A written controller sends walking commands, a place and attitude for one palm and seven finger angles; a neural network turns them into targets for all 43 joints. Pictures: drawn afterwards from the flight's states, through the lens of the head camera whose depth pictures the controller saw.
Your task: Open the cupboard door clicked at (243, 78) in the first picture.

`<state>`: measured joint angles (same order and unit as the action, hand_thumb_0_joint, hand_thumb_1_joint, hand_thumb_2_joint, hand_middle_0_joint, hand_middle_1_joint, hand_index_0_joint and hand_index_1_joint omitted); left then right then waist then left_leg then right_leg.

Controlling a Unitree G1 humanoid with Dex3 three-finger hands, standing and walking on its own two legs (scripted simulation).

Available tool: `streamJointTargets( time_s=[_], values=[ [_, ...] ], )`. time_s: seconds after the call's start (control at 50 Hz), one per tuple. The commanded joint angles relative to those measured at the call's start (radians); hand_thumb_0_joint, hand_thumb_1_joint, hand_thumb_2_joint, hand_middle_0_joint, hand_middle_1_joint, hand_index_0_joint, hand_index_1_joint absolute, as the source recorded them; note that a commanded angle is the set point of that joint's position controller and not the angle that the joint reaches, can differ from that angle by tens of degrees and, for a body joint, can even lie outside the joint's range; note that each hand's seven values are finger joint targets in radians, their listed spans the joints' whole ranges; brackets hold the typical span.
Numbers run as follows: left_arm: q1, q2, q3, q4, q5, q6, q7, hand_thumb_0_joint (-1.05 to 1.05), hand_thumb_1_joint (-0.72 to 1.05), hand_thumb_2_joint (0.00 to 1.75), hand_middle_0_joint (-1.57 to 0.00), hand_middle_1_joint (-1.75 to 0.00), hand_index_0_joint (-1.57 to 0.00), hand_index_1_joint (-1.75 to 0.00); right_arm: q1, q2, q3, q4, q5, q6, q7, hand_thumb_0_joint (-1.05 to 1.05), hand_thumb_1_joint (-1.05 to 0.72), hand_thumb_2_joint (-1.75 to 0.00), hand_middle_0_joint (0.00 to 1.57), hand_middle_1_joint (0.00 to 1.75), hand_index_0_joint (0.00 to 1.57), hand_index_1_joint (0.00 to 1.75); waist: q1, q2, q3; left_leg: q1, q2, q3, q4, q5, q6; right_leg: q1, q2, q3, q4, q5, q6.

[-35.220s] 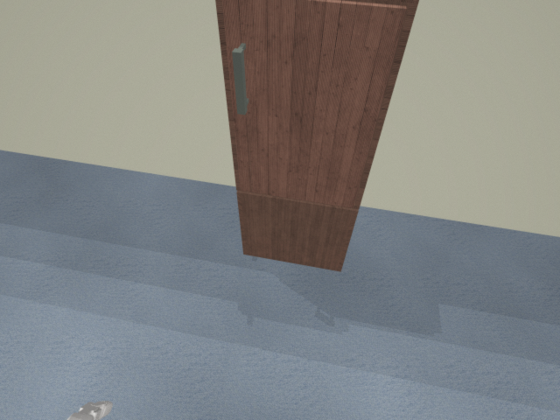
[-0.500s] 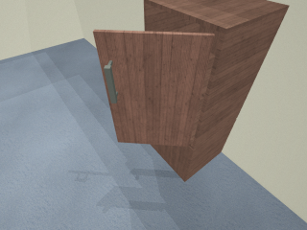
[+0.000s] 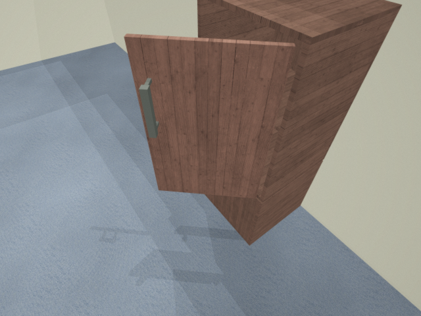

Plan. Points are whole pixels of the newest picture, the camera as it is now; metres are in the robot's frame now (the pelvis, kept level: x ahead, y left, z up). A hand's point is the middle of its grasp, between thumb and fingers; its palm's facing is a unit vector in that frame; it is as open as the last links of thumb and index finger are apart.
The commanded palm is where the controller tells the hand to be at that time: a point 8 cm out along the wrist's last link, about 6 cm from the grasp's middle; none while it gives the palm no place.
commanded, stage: look again from close up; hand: left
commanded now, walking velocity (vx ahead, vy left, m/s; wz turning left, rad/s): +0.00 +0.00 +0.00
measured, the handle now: (151, 108) +0.60 +0.20 +0.06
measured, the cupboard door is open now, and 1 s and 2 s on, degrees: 48 48 48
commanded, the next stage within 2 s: shuffle to correct the standing spot in 0.22 s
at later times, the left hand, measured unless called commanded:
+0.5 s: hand out of the picture +0.04 +0.21 -0.17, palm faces +0.01 -0.97 -0.25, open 7.4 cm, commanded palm none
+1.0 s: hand out of the picture +0.04 +0.19 -0.19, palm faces +0.00 -0.98 -0.19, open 7.3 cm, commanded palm none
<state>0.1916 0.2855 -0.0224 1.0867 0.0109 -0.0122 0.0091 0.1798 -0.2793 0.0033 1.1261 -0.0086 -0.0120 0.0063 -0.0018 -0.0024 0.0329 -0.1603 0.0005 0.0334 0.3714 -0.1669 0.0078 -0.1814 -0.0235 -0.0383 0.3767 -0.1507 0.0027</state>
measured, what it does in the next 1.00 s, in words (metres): stands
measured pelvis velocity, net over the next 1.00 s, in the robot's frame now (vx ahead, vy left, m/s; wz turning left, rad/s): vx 0.03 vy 0.02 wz -0.02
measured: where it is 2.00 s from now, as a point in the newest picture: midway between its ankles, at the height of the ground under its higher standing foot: outside the picture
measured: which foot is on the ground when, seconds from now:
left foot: down 0.00-1.00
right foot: down 0.00-1.00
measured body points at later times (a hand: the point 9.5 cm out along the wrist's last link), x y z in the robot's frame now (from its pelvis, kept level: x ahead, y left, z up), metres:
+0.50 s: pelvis +0.01 +0.00 +0.00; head +0.00 +0.01 +0.45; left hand +0.04 +0.26 -0.15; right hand +0.05 -0.26 -0.15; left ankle +0.02 +0.11 -0.75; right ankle +0.04 -0.12 -0.75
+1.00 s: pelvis +0.03 +0.02 -0.01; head +0.05 +0.03 +0.44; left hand +0.04 +0.24 -0.17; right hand +0.02 -0.19 -0.17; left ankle +0.02 +0.11 -0.75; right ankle +0.04 -0.12 -0.74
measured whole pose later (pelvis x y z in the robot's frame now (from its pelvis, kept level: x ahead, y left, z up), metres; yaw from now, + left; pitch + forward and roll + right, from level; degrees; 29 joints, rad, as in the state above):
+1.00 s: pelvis +0.03 +0.02 -0.01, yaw -1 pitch -2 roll +0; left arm 0.28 0.15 0.01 1.06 0.02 0.02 0.05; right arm 0.28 -0.10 -0.02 1.12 0.00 -0.01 -0.05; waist 0.00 -0.03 0.08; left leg -0.15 -0.02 0.07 0.46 -0.27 0.04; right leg -0.19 -0.05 -0.01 0.49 -0.25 0.03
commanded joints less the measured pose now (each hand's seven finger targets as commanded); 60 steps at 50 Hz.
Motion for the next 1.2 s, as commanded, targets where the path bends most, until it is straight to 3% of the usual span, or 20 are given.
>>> streamJointTargets(
  time_s=[0.0,0.3,0.36,0.44,0.54,0.6,0.64,0.68,0.7,0.8,0.86,0.94,0.96,0.98,1.0,1.04,1.06,1.1,1.14,1.18],
  values=[
    [-0.012,0.176,0.044,-0.049,0.004,-0.019,0.014,0.0,0.9,0.9,-0.2,-0.3,-0.2,-0.3,-0.02,-0.174,-0.041,-0.052,-0.002,-0.017,-0.013,0.0,-0.9,-0.9,0.2,0.3,0.2,0.3,-0.002,-0.011,-0.015,-0.033,0.104,-0.104,-0.091,-0.026,0.009,0.008,-0.112,0.119,-0.096,-0.061,-0.023],
    [0.005,0.159,0.046,-0.04,0.006,-0.019,0.015,0.0,0.9,0.9,-0.2,-0.3,-0.2,-0.3,-0.022,-0.162,-0.04,-0.047,-0.002,-0.018,-0.015,0.0,-0.9,-0.9,0.2,0.3,0.2,0.3,0.002,0.0,-0.016,-0.022,0.11,-0.107,-0.104,-0.006,0.009,0.025,-0.11,0.106,-0.096,-0.024,-0.021],
    [0.058,0.074,0.03,-0.013,0.005,-0.008,0.019,0.0,0.9,0.9,-0.2,-0.3,-0.2,-0.3,0.039,-0.066,-0.017,-0.021,-0.009,-0.004,-0.013,0.0,-0.9,-0.9,0.2,0.3,0.2,0.3,0.001,-0.016,-0.022,-0.022,0.094,-0.083,-0.086,-0.072,-0.004,0.028,-0.115,0.106,-0.108,-0.124,-0.013],
    [0.099,0.075,0.041,-0.015,0.011,0.007,0.015,0.0,0.9,0.9,-0.2,-0.3,-0.2,-0.3,0.088,-0.052,-0.016,-0.02,-0.015,0.011,-0.011,0.0,-0.9,-0.9,0.2,0.3,0.2,0.3,0.008,-0.034,0.062,-0.095,0.064,-0.057,-0.052,-0.256,-0.001,-0.041,-0.119,0.153,-0.113,-0.346,-0.031],
    [0.156,0.064,0.062,-0.027,0.009,0.007,0.012,0.0,0.9,0.9,-0.2,-0.3,-0.2,-0.3,0.142,-0.019,-0.019,-0.035,-0.014,0.004,-0.014,0.0,-0.9,-0.9,0.2,0.3,0.2,0.3,0.011,-0.063,0.107,-0.142,0.039,-0.028,0.037,-0.251,0.007,-0.074,-0.144,0.197,-0.103,-0.417,-0.071],
    [0.154,0.004,0.05,-0.029,0.009,0.005,0.018,0.0,0.9,0.9,-0.2,-0.3,-0.2,-0.3,0.184,0.003,-0.013,-0.022,-0.007,-0.01,-0.023,0.0,-0.9,-0.9,0.2,0.3,0.2,0.3,-0.004,0.02,0.095,-0.062,0.091,-0.082,-0.019,-0.062,0.022,-0.097,-0.089,0.099,0.005,-0.183,-0.043],
    [0.177,-0.042,0.037,-0.01,0.008,0.001,0.025,0.0,0.9,0.9,-0.2,-0.3,-0.2,-0.3,0.201,-0.006,-0.013,-0.001,-0.001,-0.024,-0.035,0.0,-0.9,-0.9,0.2,0.3,0.2,0.3,0.008,0.096,0.033,-0.02,0.151,-0.121,-0.04,0.223,0.042,-0.015,-0.061,0.023,0.073,-0.004,-0.011],
    [0.208,-0.053,0.032,0.018,0.003,0.0,0.037,0.0,0.9,0.9,-0.2,-0.3,-0.2,-0.3,0.196,0.011,-0.012,0.007,0.003,-0.029,-0.049,0.0,-0.9,-0.9,0.2,0.3,0.2,0.3,0.016,0.066,0.028,0.012,0.139,-0.089,0.015,0.547,0.03,0.039,-0.074,0.03,0.054,0.151,-0.002],
    [0.216,-0.046,0.033,0.022,0.0,0.0,0.041,0.0,0.9,0.9,-0.2,-0.3,-0.2,-0.3,0.201,0.012,-0.015,0.008,0.005,-0.03,-0.055,0.0,-0.9,-0.9,0.2,0.3,0.2,0.3,0.013,0.049,0.012,0.039,0.133,-0.084,0.027,0.622,0.021,0.058,-0.078,0.034,0.054,0.22,-0.004],
    [0.222,-0.058,0.048,-0.003,0.0,0.014,0.05,0.0,0.9,0.9,-0.2,-0.3,-0.2,-0.3,0.218,0.03,-0.04,0.001,0.01,-0.019,-0.07,0.0,-0.9,-0.9,0.2,0.3,0.2,0.3,0.002,0.046,-0.023,0.109,0.149,-0.076,0.042,0.713,0.021,0.028,-0.073,0.024,0.092,0.253,0.0],
    [0.208,-0.064,0.057,-0.027,0.005,0.022,0.047,0.0,0.9,0.9,-0.2,-0.3,-0.2,-0.3,0.204,0.034,-0.056,-0.012,0.008,-0.012,-0.072,0.0,-0.9,-0.9,0.2,0.3,0.2,0.3,0.002,0.061,-0.028,0.101,0.166,-0.084,0.037,0.64,0.043,-0.001,-0.063,0.023,0.112,0.18,0.003],
    [0.193,-0.082,0.058,-0.038,0.01,0.026,0.041,0.0,0.9,0.9,-0.2,-0.3,-0.2,-0.3,0.165,0.051,-0.06,-0.024,0.003,-0.009,-0.064,0.0,-0.9,-0.9,0.2,0.3,0.2,0.3,0.009,0.038,-0.007,-0.006,0.152,-0.099,0.001,0.287,0.051,0.003,-0.064,0.046,0.086,0.102,0.001],
    [0.112,0.157,0.048,-0.144,0.017,0.001,0.038,0.0,0.9,0.9,-0.2,-0.3,-0.2,-0.3,0.121,-0.148,-0.065,-0.142,-0.002,-0.028,-0.049,0.0,-0.9,-0.9,0.2,0.3,0.2,0.3,-0.02,0.055,0.02,-0.016,0.12,-0.144,-0.033,0.535,0.012,0.004,-0.024,0.004,0.148,0.071,-0.023],
    [0.133,0.043,0.071,-0.172,0.019,0.004,0.042,0.0,0.9,0.9,-0.2,-0.3,-0.2,-0.3,0.104,-0.128,-0.099,-0.159,-0.011,-0.052,-0.058,0.0,-0.9,-0.9,0.2,0.3,0.2,0.3,0.004,0.021,-0.084,0.043,0.192,-0.171,0.063,0.597,0.04,-0.061,-0.026,0.011,0.208,-0.027,-0.026],
    [0.137,0.014,0.058,-0.176,0.016,0.003,0.04,0.0,0.9,0.9,-0.2,-0.3,-0.2,-0.3,0.132,-0.099,-0.097,-0.163,-0.01,-0.052,-0.062,0.0,-0.9,-0.9,0.2,0.3,0.2,0.3,-0.007,0.072,-0.166,0.101,0.195,-0.171,0.092,0.633,0.065,-0.077,-0.027,0.019,0.206,-0.021,-0.035],
    [0.151,0.011,0.066,-0.187,0.013,0.007,0.032,0.0,0.9,0.9,-0.2,-0.3,-0.2,-0.3,0.12,-0.069,-0.096,-0.186,-0.009,-0.032,-0.065,0.0,-0.9,-0.9,0.2,0.3,0.2,0.3,-0.002,0.108,-0.133,0.013,0.173,-0.147,0.1,0.37,0.08,-0.067,-0.036,0.024,0.157,-0.01,-0.042],
    [0.153,0.035,0.071,-0.193,0.015,0.007,0.028,0.0,0.9,0.9,-0.2,-0.3,-0.2,-0.3,0.081,-0.072,-0.092,-0.209,-0.014,-0.025,-0.057,0.0,-0.9,-0.9,0.2,0.3,0.2,0.3,0.012,0.059,-0.069,-0.084,0.144,-0.134,0.102,0.2,0.073,-0.038,-0.048,0.051,0.119,0.016,-0.051],
    [0.098,0.11,0.088,-0.212,0.015,-0.001,0.024,0.0,0.9,0.9,-0.2,-0.3,-0.2,-0.3,0.057,-0.093,-0.097,-0.234,-0.012,-0.014,-0.045,0.0,-0.9,-0.9,0.2,0.3,0.2,0.3,-0.008,-0.035,0.014,-0.176,0.066,-0.083,0.124,-0.094,0.043,-0.075,-0.104,0.158,0.029,-0.116,-0.081],
    [0.039,0.175,0.103,-0.238,0.014,-0.008,0.02,0.0,0.9,0.9,-0.2,-0.3,-0.2,-0.3,0.06,-0.118,-0.102,-0.239,-0.015,-0.006,-0.033,0.0,-0.9,-0.9,0.2,0.3,0.2,0.3,-0.023,-0.091,0.044,-0.158,0.036,-0.061,0.163,-0.174,0.035,-0.166,-0.15,0.238,-0.068,-0.355,-0.109],
    [-0.002,0.196,0.106,-0.249,0.015,-0.011,0.02,0.0,0.9,0.9,-0.2,-0.3,-0.2,-0.3,0.079,-0.125,-0.098,-0.233,-0.018,0.001,-0.022,0.0,-0.9,-0.9,0.2,0.3,0.2,0.3,-0.038,-0.127,0.044,-0.112,0.026,-0.048,0.208,-0.177,0.036,-0.23,-0.181,0.269,-0.135,-0.475,-0.116]
  ],
)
